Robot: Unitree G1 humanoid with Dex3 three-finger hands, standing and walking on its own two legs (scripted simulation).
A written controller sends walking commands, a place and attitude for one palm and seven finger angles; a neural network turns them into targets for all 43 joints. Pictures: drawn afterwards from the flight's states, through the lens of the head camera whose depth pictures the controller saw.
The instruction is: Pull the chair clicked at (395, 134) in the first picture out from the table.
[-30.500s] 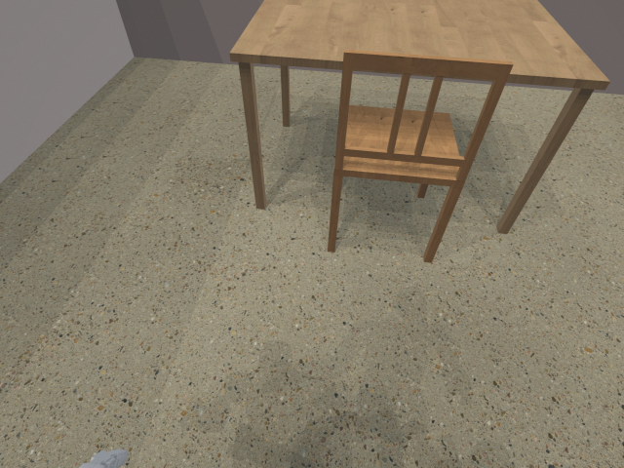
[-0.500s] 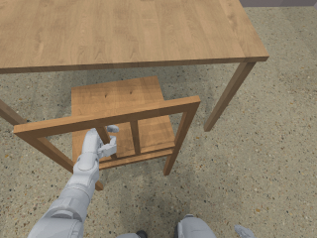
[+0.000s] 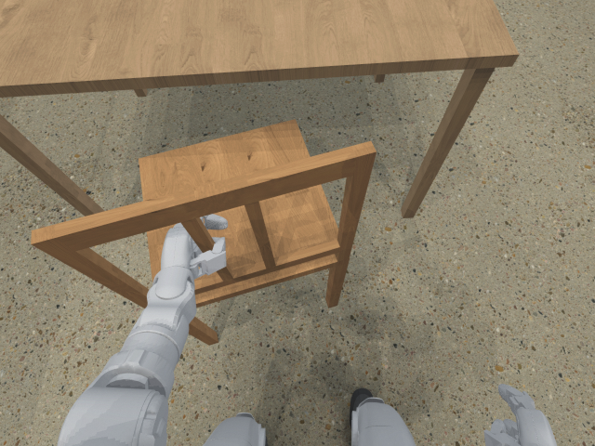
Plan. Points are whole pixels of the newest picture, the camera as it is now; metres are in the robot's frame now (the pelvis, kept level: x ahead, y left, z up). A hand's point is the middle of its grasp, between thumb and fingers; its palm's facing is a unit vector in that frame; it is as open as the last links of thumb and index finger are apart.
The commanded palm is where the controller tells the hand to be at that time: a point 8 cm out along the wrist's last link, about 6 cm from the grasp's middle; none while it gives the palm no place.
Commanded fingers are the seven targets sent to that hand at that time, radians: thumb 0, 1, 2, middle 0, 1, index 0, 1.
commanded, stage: step backward, pulling the chair out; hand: left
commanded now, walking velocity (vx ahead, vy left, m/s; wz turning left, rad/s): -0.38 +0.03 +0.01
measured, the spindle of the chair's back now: (211, 251) +0.40 +0.14 -0.11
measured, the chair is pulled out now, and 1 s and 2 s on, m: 0.16 0.35 0.56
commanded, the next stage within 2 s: stop walking, hand still on the chair in 1.66 s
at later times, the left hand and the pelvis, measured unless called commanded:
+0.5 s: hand (212, 316) +0.29 +0.12 -0.06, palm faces -0.06 -0.99 -0.16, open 5.1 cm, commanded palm +0.27 +0.17 -0.07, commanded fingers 0.00 0.90 0.90 -0.50 -1.45 -0.50 -1.45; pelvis -0.09 +0.03 +0.01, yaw -4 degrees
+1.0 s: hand (195, 399) +0.18 +0.13 -0.06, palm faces -0.11 -0.98 -0.19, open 5.3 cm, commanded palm +0.17 +0.19 -0.06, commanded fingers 0.00 0.90 0.90 -0.50 -1.45 -0.50 -1.45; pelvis -0.18 +0.05 +0.01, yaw -4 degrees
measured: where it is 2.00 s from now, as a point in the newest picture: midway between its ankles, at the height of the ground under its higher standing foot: outside the picture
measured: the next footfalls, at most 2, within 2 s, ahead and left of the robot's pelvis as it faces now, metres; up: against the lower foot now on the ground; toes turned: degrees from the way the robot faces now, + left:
left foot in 0.06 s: -0.01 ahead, +0.17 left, +0.00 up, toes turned +0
right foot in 0.32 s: -0.01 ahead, -0.10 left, +0.00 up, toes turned -8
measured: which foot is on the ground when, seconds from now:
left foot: up 0.00-0.04, down 0.06-0.34, up 0.36-0.58, down 0.60-0.88, up 0.90-1.00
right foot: down 0.00-0.14, up 0.16-0.30, down 0.32-0.62, up 0.64-0.80, down 0.82-1.00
